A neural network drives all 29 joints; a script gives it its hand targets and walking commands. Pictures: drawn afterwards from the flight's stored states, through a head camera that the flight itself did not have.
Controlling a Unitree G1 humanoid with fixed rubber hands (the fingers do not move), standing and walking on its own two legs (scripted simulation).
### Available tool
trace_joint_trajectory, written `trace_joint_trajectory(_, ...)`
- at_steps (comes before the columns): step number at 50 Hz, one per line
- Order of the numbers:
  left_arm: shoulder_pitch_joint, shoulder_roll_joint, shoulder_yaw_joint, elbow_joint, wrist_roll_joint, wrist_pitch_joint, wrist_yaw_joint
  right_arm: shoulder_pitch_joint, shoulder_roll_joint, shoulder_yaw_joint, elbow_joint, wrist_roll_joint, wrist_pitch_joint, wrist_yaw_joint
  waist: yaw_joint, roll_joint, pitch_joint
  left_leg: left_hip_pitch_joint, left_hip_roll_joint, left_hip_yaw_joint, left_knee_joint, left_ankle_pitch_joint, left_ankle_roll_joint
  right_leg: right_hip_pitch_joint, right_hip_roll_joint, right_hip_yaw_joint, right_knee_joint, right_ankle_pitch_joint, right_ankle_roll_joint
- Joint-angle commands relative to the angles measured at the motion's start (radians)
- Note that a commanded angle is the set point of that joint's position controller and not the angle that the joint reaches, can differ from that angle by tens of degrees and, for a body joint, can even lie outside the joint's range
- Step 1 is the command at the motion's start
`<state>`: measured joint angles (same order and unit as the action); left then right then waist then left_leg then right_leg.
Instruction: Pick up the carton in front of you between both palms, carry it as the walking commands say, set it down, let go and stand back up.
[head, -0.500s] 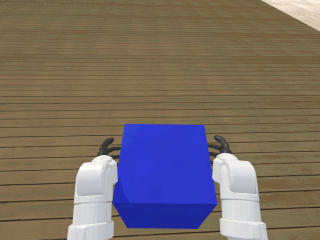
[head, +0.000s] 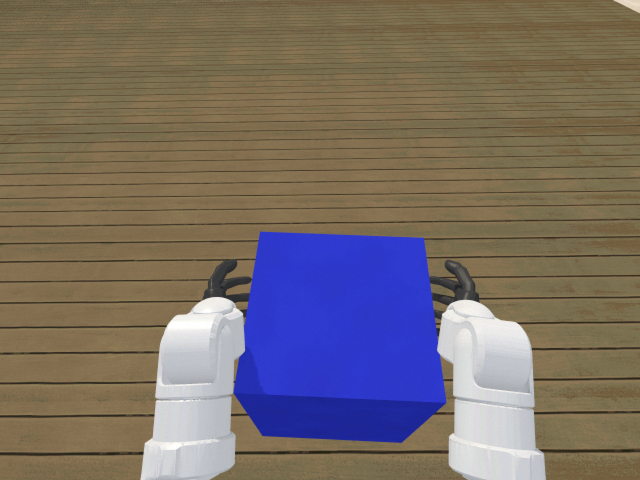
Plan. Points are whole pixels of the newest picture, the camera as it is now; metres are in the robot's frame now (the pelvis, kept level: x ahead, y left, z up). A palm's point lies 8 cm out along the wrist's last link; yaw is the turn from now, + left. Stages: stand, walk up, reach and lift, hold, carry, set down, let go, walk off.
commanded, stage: carry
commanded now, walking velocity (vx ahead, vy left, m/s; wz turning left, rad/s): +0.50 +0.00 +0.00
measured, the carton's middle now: (336, 345) +0.32 +0.00 -0.01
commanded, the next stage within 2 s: none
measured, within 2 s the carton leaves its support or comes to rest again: neither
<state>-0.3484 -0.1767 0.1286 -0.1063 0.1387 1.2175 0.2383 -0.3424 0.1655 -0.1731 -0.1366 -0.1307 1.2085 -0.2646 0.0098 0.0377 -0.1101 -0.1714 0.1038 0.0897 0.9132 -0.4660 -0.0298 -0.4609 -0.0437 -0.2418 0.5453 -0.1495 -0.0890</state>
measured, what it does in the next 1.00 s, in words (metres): walks ahead: left foot, then right foot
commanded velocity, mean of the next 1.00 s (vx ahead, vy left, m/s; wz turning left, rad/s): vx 0.20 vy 0.00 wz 0.00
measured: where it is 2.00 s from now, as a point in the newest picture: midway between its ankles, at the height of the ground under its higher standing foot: (328, 418)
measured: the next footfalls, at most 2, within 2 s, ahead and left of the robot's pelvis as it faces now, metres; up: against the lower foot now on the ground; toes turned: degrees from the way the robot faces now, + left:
left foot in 0.42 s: +0.47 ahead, +0.11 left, +0.00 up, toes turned +15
right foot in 0.80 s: +0.61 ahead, -0.10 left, +0.00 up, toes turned +22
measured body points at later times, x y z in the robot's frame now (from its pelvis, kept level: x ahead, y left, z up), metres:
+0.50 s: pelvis +0.33 +0.03 +0.00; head +0.33 +0.04 +0.45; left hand +0.64 +0.17 +0.06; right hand +0.63 -0.13 +0.07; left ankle +0.42 +0.11 -0.72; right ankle +0.14 -0.07 -0.65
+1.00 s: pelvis +0.55 +0.01 +0.01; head +0.54 +0.00 +0.46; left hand +0.86 +0.14 +0.09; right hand +0.85 -0.15 +0.09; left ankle +0.42 +0.11 -0.72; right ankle +0.57 -0.09 -0.72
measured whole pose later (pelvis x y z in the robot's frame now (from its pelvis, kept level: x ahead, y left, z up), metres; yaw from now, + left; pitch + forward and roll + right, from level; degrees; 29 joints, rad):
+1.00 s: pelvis +0.55 +0.01 +0.01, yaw +0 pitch +5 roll -1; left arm -0.35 -0.18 0.14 -0.09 0.16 1.21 0.21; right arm -0.35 0.17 -0.17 -0.13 -0.13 1.21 -0.29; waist -0.01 0.04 -0.12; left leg -0.11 0.07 0.14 0.46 -0.39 -0.03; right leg -0.37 -0.04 -0.21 0.49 -0.20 -0.04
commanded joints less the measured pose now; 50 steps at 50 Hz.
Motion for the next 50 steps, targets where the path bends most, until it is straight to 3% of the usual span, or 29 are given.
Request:
trace_joint_trajectory(1,-0.506,-1.025,-0.629,-0.055,-0.459,-0.002,-0.414,-0.539,1.035,0.701,-0.006,0.466,0.03,0.45,0.013,-0.164,-0.34,-0.543,-0.015,-0.086,0.375,0.032,0.039,0.71,-0.337,0.544,-0.239,0.243,-0.101)
trace_joint_trajectory(2,-0.536,-1.045,-0.633,-0.084,-0.466,-0.009,-0.416,-0.542,1.044,0.704,-0.021,0.469,0.021,0.447,0.006,-0.083,-0.321,-0.521,0.017,-0.096,0.303,0.088,0.042,0.638,-0.317,0.466,-0.249,0.269,-0.068)
trace_joint_trajectory(3,-0.564,-1.057,-0.637,-0.106,-0.473,-0.014,-0.417,-0.547,1.058,0.706,-0.037,0.473,0.014,0.444,0.002,-0.097,-0.317,-0.483,0.033,-0.095,0.23,0.132,0.041,0.587,-0.298,0.399,-0.274,0.219,-0.037)
trace_joint_trajectory(5,-0.573,-1.054,-0.635,-0.141,-0.484,-0.018,-0.418,-0.54,1.076,0.705,-0.053,0.472,0.004,0.433,0.003,-0.151,-0.315,-0.444,0.023,-0.054,0.143,0.179,0.031,0.542,-0.269,0.311,-0.314,0.166,-0.027)
trace_joint_trajectory(8,-0.539,-1.029,-0.63,-0.165,-0.486,-0.013,-0.42,-0.509,1.075,0.71,-0.084,0.454,0.0,0.413,0.005,-0.172,-0.294,-0.494,0.019,-0.01,-0.001,0.247,0.006,0.572,-0.253,0.244,-0.347,0.176,-0.051)
trace_joint_trajectory(12,-0.462,-1.0,-0.626,-0.133,-0.461,0.005,-0.417,-0.441,1.053,0.713,-0.067,0.436,0.016,0.405,0.009,-0.165,-0.235,-0.498,0.0,0.045,-0.232,0.363,0.0,0.612,-0.213,0.164,-0.342,0.292,-0.044)
trace_joint_trajectory(18,-0.427,-1.012,-0.634,-0.045,-0.428,0.004,-0.423,-0.426,1.053,0.707,0.02,0.445,0.03,0.441,0.012,-0.197,-0.146,-0.336,-0.058,0.125,-0.453,0.473,0.047,0.616,-0.195,0.078,-0.269,0.482,0.012)
trace_joint_trajectory(20,-0.443,-1.018,-0.642,-0.035,-0.433,-0.001,-0.426,-0.412,1.059,0.695,0.058,0.444,0.023,0.451,-0.013,-0.167,-0.208,-0.067,-0.123,0.197,-0.521,0.417,0.053,0.539,-0.149,0.0,-0.046,0.56,0.057)
trace_joint_trajectory(21,-0.455,-1.013,-0.646,-0.033,-0.436,-0.004,-0.427,-0.406,1.06,0.684,0.073,0.443,0.017,0.455,-0.033,-0.108,-0.276,0.156,-0.059,0.122,-0.498,0.346,0.061,0.388,-0.127,0.007,0.136,0.397,0.081)
trace_joint_trajectory(22,-0.497,-1.029,-0.661,-0.048,-0.451,0.001,-0.429,-0.406,1.055,0.669,0.099,0.427,0.008,0.459,-0.04,0.102,-0.371,0.379,0.212,-0.297,-0.529,0.333,0.178,0.13,-0.045,0.029,0.439,0.156,0.13)
trace_joint_trajectory(23,-0.513,-1.026,-0.661,-0.057,-0.454,0.0,-0.431,-0.407,1.071,0.669,0.119,0.428,-0.005,0.46,-0.036,0.283,-0.379,0.496,0.326,-0.549,-0.635,0.53,0.27,-0.127,0.074,0.094,0.642,-0.317,0.146)
trace_joint_trajectory(24,-0.534,-1.041,-0.673,-0.059,-0.457,-0.009,-0.429,-0.413,1.079,0.663,0.1,0.441,-0.012,0.462,-0.032,0.202,-0.365,0.475,0.327,-0.459,-0.604,0.739,0.282,-0.184,0.033,0.188,0.759,-0.365,0.119)
trace_joint_trajectory(25,-0.541,-1.058,-0.674,-0.071,-0.462,-0.021,-0.428,-0.421,1.097,0.659,0.081,0.446,-0.022,0.464,-0.035,0.126,-0.364,0.425,0.293,-0.347,-0.571,0.902,0.26,-0.179,-0.006,0.22,0.752,-0.344,0.096)
trace_joint_trajectory(26,-0.547,-1.077,-0.674,-0.081,-0.465,-0.033,-0.426,-0.44,1.109,0.656,0.058,0.45,-0.03,0.464,-0.03,0.041,-0.35,0.355,0.272,-0.258,-0.578,0.929,0.211,-0.15,-0.049,0.234,0.667,-0.288,0.087)
trace_joint_trajectory(27,-0.545,-1.086,-0.673,-0.094,-0.468,-0.042,-0.422,-0.456,1.12,0.657,0.039,0.454,-0.037,0.464,-0.024,0.035,-0.34,0.298,0.249,-0.192,-0.607,0.891,0.172,-0.112,-0.071,0.23,0.561,-0.247,0.086)
trace_joint_trajectory(28,-0.539,-1.091,-0.672,-0.102,-0.47,-0.048,-0.418,-0.461,1.122,0.655,0.023,0.456,-0.042,0.464,-0.019,0.063,-0.342,0.277,0.229,-0.138,-0.62,0.878,0.149,-0.075,-0.066,0.209,0.467,-0.224,0.093)
trace_joint_trajectory(31,-0.472,-1.101,-0.675,-0.114,-0.454,-0.067,-0.398,-0.425,1.109,0.655,-0.003,0.456,-0.05,0.467,-0.012,0.09,-0.364,0.254,0.186,-0.023,-0.612,0.932,0.158,0.009,-0.026,0.152,0.247,-0.202,0.113)
trace_joint_trajectory(33,-0.445,-1.096,-0.684,-0.129,-0.447,-0.07,-0.388,-0.395,1.097,0.658,-0.016,0.453,-0.05,0.469,-0.015,0.11,-0.354,0.247,0.167,0.03,-0.593,0.987,0.157,0.041,-0.001,0.116,0.117,-0.109,0.115)
trace_joint_trajectory(36,-0.454,-1.068,-0.698,-0.173,-0.453,-0.061,-0.384,-0.367,1.07,0.662,-0.042,0.441,-0.043,0.462,-0.024,0.133,-0.334,0.239,0.144,0.071,-0.559,0.96,0.14,0.086,0.008,0.085,0.007,0.04,0.116)
trace_joint_trajectory(39,-0.456,-1.029,-0.696,-0.186,-0.465,-0.033,-0.393,-0.373,1.039,0.667,-0.051,0.429,-0.025,0.45,-0.013,0.074,-0.291,0.176,0.092,0.105,-0.456,0.784,0.079,0.228,-0.001,0.053,-0.222,0.3,0.118)
trace_joint_trajectory(40,-0.451,-1.015,-0.692,-0.173,-0.464,-0.021,-0.4,-0.372,1.029,0.673,-0.039,0.422,-0.019,0.446,-0.011,0.053,-0.286,0.095,0.087,0.088,-0.42,0.675,0.048,0.335,-0.052,0.087,-0.235,0.391,0.113)
trace_joint_trajectory(41,-0.458,-0.994,-0.684,-0.156,-0.461,-0.008,-0.408,-0.361,1.016,0.676,-0.025,0.416,-0.012,0.442,-0.02,-0.026,-0.315,-0.012,0.059,0.092,-0.355,0.487,0.014,0.464,-0.172,0.181,-0.135,0.735,0.092)
trace_joint_trajectory(42,-0.44,-0.99,-0.667,-0.094,-0.448,-0.004,-0.411,-0.39,1.008,0.687,-0.032,0.425,0.007,0.437,-0.018,-0.127,-0.373,-0.094,0.032,0.029,-0.366,0.307,-0.004,0.592,-0.245,0.25,-0.05,0.912,0.007)
trace_joint_trajectory(43,-0.404,-0.995,-0.649,-0.049,-0.441,-0.004,-0.413,-0.408,0.989,0.695,-0.039,0.43,0.02,0.438,-0.011,-0.188,-0.374,-0.109,0.022,0.016,-0.384,0.195,-0.013,0.588,-0.261,0.282,-0.06,0.89,-0.024)
trace_joint_trajectory(46,-0.41,-1.018,-0.622,0.0,-0.427,-0.004,-0.414,-0.462,1.005,0.702,0.002,0.449,0.033,0.45,-0.012,-0.177,-0.343,-0.04,0.013,0.018,-0.489,0.274,-0.014,0.525,-0.204,0.225,-0.05,0.875,0.001)
trace_joint_trajectory(48,-0.424,-1.032,-0.62,0.009,-0.422,-0.01,-0.412,-0.473,1.023,0.693,0.03,0.456,0.031,0.458,-0.009,-0.163,-0.353,-0.003,0.008,0.023,-0.501,0.434,-0.012,0.509,-0.171,0.194,-0.018,0.884,0.015)
trace_joint_trajectory(50,-0.478,-1.044,-0.632,-0.028,-0.431,-0.018,-0.408,-0.495,1.04,0.687,0.032,0.463,0.025,0.461,-0.007,-0.083,-0.378,0.044,0.025,0.019,-0.433,0.653,-0.014,0.47,-0.149,0.17,0.021,0.87,0.013)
